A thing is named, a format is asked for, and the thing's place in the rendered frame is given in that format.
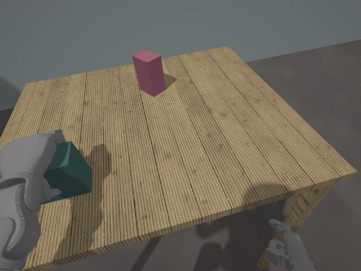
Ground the robot left hand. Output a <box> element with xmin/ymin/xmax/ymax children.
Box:
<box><xmin>0</xmin><ymin>129</ymin><xmax>66</xmax><ymax>203</ymax></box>

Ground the sponge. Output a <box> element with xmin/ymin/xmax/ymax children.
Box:
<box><xmin>0</xmin><ymin>141</ymin><xmax>93</xmax><ymax>204</ymax></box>

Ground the table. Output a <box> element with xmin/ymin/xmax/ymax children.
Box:
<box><xmin>0</xmin><ymin>46</ymin><xmax>357</xmax><ymax>271</ymax></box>

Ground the robot right forearm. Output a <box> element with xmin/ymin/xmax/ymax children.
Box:
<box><xmin>289</xmin><ymin>257</ymin><xmax>318</xmax><ymax>271</ymax></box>

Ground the robot right hand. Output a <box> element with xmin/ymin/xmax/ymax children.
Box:
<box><xmin>266</xmin><ymin>219</ymin><xmax>310</xmax><ymax>270</ymax></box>

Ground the robot left forearm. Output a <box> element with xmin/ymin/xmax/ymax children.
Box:
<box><xmin>0</xmin><ymin>173</ymin><xmax>44</xmax><ymax>271</ymax></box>

